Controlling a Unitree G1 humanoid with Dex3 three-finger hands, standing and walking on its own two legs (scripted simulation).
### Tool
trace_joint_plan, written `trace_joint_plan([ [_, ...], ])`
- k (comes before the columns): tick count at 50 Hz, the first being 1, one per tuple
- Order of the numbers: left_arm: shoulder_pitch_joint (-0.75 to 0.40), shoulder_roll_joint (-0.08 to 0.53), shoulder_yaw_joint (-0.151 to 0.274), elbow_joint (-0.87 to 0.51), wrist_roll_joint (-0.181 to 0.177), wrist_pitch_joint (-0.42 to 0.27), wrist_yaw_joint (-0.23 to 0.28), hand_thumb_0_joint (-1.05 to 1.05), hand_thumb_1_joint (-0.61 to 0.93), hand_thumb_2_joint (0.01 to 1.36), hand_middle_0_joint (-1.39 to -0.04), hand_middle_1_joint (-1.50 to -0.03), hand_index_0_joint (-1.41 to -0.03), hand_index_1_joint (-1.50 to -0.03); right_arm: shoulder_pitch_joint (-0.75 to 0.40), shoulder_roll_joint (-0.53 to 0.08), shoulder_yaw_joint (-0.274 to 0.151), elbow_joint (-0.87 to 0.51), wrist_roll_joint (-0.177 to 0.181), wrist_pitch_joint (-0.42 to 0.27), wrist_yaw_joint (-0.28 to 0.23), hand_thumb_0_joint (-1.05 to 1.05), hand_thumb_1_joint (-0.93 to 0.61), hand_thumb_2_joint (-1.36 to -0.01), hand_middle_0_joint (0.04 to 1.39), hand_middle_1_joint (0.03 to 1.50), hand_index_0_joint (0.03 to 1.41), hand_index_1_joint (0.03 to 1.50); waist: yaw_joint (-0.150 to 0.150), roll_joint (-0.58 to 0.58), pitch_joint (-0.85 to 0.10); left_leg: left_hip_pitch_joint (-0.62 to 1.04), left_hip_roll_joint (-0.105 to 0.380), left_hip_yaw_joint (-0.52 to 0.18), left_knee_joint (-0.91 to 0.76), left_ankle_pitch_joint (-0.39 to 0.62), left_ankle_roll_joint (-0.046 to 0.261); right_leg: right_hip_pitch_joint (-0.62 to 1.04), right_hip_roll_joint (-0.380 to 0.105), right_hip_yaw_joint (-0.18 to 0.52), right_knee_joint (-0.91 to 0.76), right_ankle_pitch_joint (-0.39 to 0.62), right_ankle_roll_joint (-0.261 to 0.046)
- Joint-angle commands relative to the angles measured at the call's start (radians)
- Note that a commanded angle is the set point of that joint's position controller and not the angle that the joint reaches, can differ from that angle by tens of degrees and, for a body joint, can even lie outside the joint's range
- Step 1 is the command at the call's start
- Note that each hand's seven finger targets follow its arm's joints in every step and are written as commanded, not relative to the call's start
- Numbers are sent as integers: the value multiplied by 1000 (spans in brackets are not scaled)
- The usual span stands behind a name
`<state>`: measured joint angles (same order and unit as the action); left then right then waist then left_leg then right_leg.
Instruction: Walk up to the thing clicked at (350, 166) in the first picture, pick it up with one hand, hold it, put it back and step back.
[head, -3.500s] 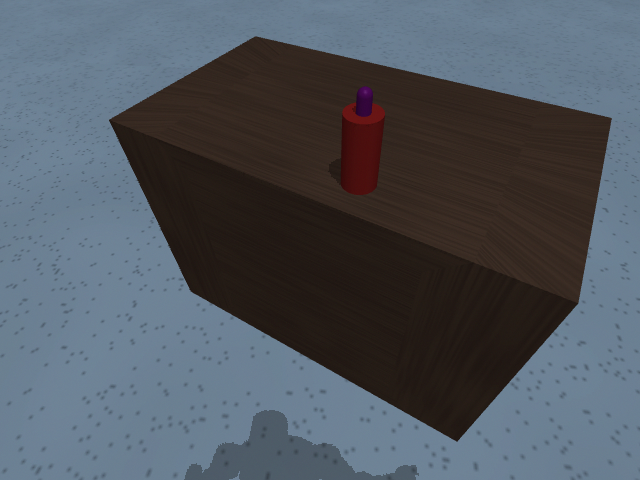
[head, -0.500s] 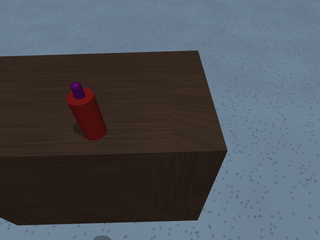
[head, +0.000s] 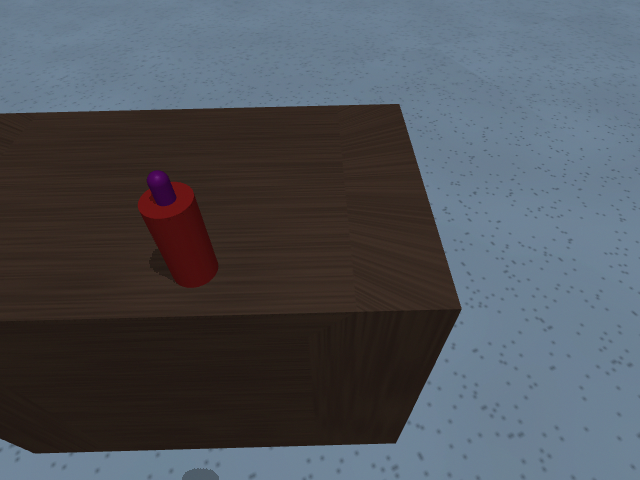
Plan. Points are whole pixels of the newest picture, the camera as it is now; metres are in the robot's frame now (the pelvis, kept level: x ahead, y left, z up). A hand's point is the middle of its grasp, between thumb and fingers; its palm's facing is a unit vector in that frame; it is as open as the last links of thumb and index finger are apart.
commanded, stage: walk up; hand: left
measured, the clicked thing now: (178, 227) +0.44 +0.24 +0.07
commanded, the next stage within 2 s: stand in 0.36 s
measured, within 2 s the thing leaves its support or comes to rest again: neither
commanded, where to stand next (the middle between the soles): +0.06 +0.01 m, yaw +2 degrees
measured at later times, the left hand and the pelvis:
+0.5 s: hand out of the picture +0.09 +0.25 -0.16, palm faces -0.01 -0.94 -0.33, open 7.4 cm; pelvis +0.01 +0.00 +0.00, yaw +0 degrees
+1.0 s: hand out of the picture +0.09 +0.25 -0.16, palm faces -0.02 -0.94 -0.34, open 7.4 cm; pelvis +0.01 +0.00 +0.00, yaw +1 degrees
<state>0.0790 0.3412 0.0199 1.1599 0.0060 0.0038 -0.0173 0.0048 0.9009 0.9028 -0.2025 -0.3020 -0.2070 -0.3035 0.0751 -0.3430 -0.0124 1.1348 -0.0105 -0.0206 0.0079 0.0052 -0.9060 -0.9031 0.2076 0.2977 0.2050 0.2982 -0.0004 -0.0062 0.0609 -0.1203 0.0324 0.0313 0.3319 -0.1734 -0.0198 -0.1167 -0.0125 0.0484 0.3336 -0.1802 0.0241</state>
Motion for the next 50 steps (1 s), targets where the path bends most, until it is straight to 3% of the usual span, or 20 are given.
trace_joint_plan([
  [1, -54, 209, 34, -62, 2, -28, 18, 0, 900, 900, -200, -300, -200, -300, -54, -216, -43, -63, 3, -19, -12, 0, -900, -900, 200, 300, 200, 300, -7, 16, -108, 35, 101, -85, -54, 100, 37, 2, -94, 59, -51, 129, -39],
  [18, -34, 216, 29, -72, 3, -32, 24, 0, 900, 900, -200, -300, -200, -300, -38, -215, -40, -55, 0, -12, -14, 0, -900, -900, 200, 300, 200, 300, -1, 12, -94, 42, 104, -88, -53, 155, 33, 3, -109, 54, -48, 172, -35],
  [20, -35, 215, 29, -71, 3, -32, 25, 0, 900, 900, -200, -300, -200, -300, -43, -215, -41, -56, 0, -10, -15, 0, -900, -900, 200, 300, 200, 300, -5, 19, -81, 41, 102, -88, -58, 118, 31, -14, -106, 56, -55, 136, -36],
  [30, -25, 223, 20, -85, 2, -40, 27, 0, 900, 900, -200, -300, -200, -300, -37, -213, -37, -55, 2, -5, -8, 0, -900, -900, 200, 300, 200, 300, -8, -7, -89, 45, 102, -93, -56, 119, 33, -6, -112, 55, -65, 141, -35],
  [38, -15, 229, 19, -91, 2, -42, 29, 0, 900, 900, -200, -300, -200, -300, -25, -221, -38, -53, 4, -5, -9, 0, -900, -900, 200, 300, 200, 300, -9, 5, -107, 62, 106, -90, -44, 173, 34, 14, -115, 53, -55, 207, -37],
  [50, -7, 234, 17, -93, 2, -41, 31, 0, 900, 900, -200, -300, -200, -300, -20, -214, -35, -58, 5, -1, -10, 0, -900, -900, 200, 300, 200, 300, -11, -5, -95, 55, 105, -91, -44, 169, 33, 15, -114, 45, -56, 202, -37],
])
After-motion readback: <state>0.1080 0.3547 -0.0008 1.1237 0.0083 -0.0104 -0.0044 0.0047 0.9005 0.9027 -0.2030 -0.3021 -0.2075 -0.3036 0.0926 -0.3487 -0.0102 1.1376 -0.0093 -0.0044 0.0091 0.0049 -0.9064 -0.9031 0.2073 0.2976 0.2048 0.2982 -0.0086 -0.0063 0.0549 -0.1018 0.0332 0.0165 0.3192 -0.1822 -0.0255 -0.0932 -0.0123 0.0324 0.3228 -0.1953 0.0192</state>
